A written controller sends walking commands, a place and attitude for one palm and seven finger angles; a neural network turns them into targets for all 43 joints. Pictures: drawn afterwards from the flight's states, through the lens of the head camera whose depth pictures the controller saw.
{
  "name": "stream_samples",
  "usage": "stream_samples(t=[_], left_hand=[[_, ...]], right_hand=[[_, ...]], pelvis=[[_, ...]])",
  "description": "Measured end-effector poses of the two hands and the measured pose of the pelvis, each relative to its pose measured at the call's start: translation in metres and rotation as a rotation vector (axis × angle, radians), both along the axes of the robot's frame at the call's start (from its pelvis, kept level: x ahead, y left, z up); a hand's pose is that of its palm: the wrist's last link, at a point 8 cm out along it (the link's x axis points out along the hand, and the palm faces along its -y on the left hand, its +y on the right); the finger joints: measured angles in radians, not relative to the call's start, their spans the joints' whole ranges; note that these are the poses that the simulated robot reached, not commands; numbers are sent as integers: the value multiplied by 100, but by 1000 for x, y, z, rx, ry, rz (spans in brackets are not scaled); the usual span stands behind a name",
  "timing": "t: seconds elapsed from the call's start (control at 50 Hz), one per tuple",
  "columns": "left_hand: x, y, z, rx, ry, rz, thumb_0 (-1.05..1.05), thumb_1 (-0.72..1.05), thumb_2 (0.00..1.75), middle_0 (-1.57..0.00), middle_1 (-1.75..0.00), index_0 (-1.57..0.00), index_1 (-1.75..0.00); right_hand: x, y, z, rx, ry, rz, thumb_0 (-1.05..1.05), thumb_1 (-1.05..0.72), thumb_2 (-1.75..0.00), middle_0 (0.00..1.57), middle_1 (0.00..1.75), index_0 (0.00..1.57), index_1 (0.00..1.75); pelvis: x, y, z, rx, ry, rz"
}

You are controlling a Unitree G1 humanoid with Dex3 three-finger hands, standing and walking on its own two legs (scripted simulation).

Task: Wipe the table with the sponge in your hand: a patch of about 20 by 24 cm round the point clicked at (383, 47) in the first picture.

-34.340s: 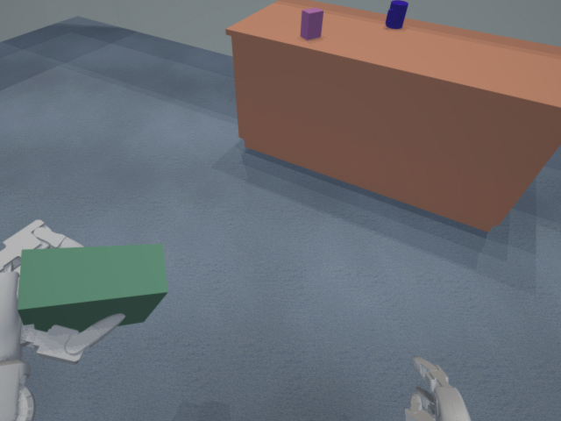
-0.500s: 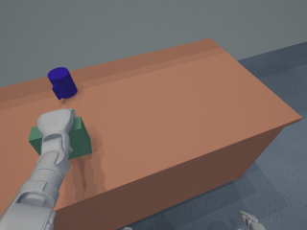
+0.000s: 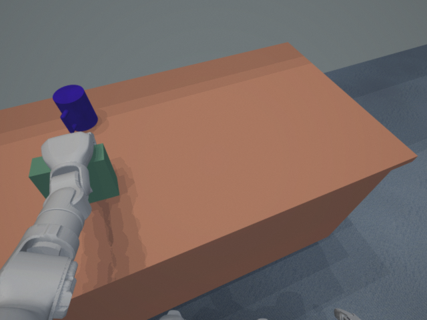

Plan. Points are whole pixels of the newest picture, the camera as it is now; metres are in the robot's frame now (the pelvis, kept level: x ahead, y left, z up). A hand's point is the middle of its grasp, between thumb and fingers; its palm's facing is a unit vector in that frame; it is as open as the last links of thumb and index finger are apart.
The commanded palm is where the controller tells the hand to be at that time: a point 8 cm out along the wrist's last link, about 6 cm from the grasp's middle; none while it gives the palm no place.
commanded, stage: wipe forward along the middle lane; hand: left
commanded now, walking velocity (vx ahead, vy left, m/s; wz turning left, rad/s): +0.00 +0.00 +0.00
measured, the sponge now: (82, 183) +0.39 +0.31 -0.01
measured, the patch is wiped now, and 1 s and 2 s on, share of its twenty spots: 1.00 1.00 1.00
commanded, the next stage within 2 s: slide back across to the first lane in 0.18 s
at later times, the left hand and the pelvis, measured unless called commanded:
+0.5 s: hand (74, 152) +0.44 +0.33 +0.03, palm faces -0.09 -0.01 -1.00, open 9.5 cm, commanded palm +0.41 +0.33 +0.08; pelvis +0.01 +0.02 +0.00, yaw -2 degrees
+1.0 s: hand (42, 163) +0.41 +0.38 +0.03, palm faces -0.13 -0.01 -0.99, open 9.5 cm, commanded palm +0.39 +0.38 +0.08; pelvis +0.03 +0.02 +0.01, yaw +0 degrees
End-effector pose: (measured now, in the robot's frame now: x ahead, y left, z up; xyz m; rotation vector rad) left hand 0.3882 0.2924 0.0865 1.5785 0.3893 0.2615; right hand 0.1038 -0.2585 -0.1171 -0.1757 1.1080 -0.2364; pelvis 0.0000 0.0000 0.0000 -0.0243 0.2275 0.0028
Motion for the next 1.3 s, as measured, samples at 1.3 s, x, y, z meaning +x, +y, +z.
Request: stream_samples(t=[1.3], left_hand=[[-15, 76, 1, -6, -14, 55, -1, -48, 111, -76, -140, -78, -144]], right_hand=[[37, 21, 17, 11, -2, -9, 1, -90, -89, 20, 30, 20, 30]], pelvis=[[39, 24, 10, -19, -13, -9]])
